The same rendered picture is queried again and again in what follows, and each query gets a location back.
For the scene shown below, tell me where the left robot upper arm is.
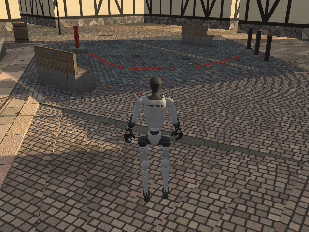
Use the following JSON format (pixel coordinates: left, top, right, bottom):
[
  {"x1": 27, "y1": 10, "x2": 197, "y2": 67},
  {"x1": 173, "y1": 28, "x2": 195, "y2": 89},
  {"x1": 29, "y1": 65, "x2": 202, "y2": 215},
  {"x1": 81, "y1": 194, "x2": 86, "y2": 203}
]
[{"x1": 131, "y1": 97, "x2": 145, "y2": 123}]

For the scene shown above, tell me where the right robot hand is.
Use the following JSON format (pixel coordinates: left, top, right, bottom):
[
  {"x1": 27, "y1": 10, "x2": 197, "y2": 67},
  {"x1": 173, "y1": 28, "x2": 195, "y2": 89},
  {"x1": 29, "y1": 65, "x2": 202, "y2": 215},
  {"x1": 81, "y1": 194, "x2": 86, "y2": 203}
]
[{"x1": 171, "y1": 131, "x2": 183, "y2": 140}]

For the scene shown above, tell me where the right robot upper arm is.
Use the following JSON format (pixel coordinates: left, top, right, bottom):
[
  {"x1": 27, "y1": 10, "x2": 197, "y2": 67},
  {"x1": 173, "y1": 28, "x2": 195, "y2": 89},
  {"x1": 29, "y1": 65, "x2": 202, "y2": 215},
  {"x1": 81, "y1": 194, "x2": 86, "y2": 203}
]
[{"x1": 165, "y1": 98, "x2": 178, "y2": 124}]

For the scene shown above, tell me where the left robot hand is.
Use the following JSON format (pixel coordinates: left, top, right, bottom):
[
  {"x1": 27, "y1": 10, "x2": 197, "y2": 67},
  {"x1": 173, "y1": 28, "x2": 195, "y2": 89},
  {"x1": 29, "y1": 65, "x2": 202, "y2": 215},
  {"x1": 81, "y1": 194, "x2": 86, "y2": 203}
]
[{"x1": 124, "y1": 132, "x2": 135, "y2": 143}]

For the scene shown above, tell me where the right robot forearm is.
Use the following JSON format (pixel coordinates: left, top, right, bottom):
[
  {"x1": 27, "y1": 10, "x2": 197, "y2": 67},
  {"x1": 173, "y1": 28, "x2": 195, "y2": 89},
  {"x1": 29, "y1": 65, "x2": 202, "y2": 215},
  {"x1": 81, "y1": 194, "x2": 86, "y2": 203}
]
[{"x1": 173, "y1": 117, "x2": 182, "y2": 133}]

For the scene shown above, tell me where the robot left foot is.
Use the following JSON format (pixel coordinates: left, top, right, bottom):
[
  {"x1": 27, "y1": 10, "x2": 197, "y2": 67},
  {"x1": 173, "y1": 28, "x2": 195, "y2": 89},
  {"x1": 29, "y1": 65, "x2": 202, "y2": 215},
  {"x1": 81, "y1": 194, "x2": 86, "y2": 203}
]
[{"x1": 143, "y1": 190, "x2": 150, "y2": 202}]

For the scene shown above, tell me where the right robot shin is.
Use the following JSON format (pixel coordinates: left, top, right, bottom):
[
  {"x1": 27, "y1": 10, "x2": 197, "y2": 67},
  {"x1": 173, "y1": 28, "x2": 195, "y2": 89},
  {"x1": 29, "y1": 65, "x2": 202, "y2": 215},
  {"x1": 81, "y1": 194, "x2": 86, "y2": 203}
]
[{"x1": 162, "y1": 160, "x2": 169, "y2": 192}]

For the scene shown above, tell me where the left robot forearm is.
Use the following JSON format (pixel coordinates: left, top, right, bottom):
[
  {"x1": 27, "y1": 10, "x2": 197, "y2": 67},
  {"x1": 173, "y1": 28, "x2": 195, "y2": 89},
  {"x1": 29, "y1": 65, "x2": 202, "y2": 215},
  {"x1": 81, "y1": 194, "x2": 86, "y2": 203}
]
[{"x1": 126, "y1": 117, "x2": 135, "y2": 134}]

